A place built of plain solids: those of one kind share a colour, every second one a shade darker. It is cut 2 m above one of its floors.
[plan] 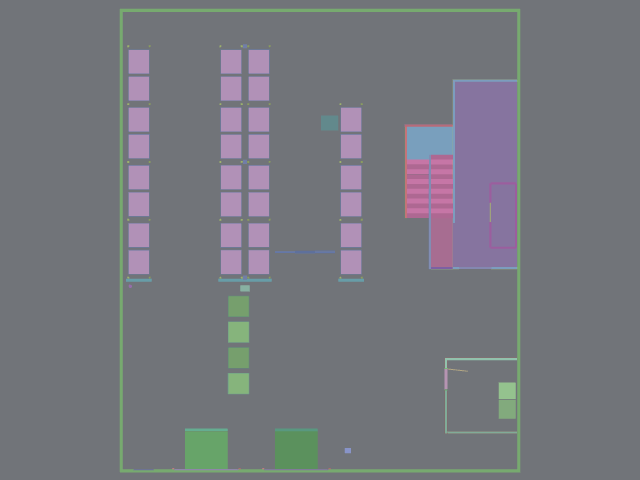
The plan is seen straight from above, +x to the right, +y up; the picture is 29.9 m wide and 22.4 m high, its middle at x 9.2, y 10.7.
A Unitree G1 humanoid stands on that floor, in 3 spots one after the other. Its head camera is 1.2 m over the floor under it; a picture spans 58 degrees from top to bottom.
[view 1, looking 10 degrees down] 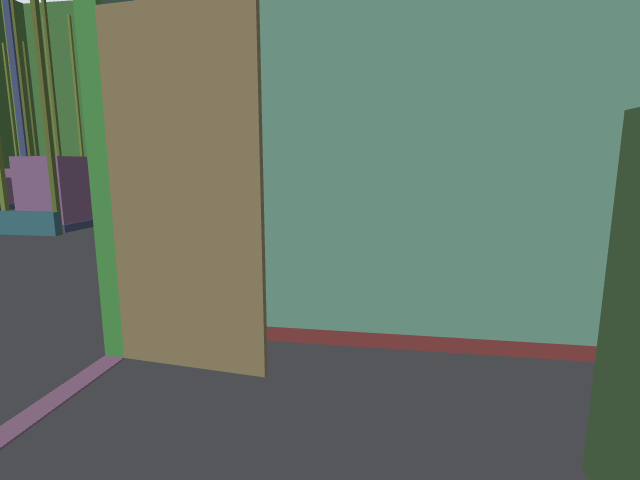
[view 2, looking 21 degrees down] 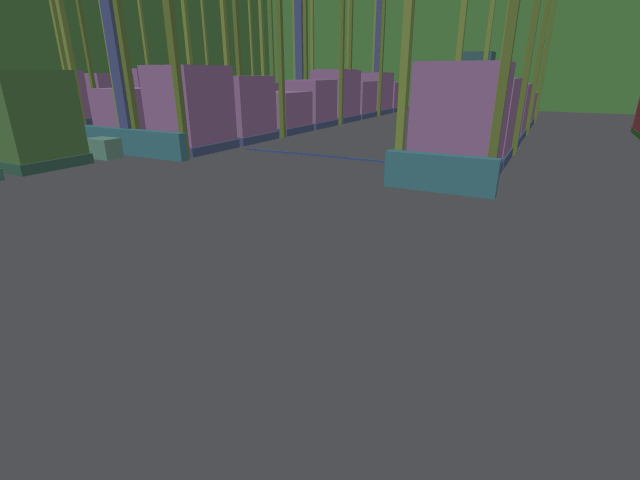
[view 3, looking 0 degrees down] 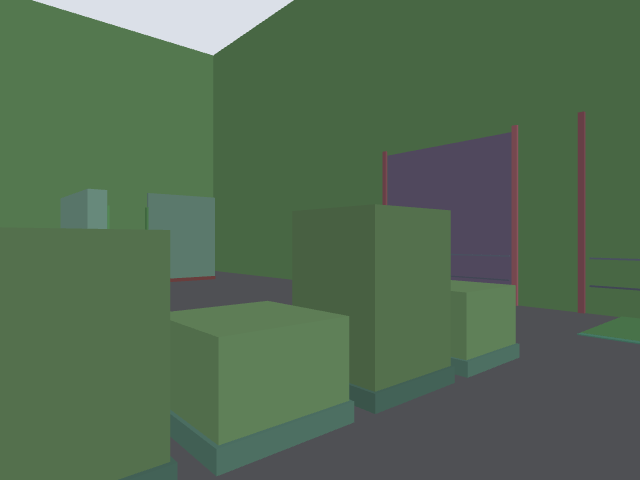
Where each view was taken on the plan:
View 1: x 16.75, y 2.36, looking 99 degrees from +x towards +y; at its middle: room_wall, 2.81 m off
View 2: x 11.68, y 4.14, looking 118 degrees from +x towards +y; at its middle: ground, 3.35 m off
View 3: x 2.90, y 7.94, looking -41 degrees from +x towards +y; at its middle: lane_load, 3.46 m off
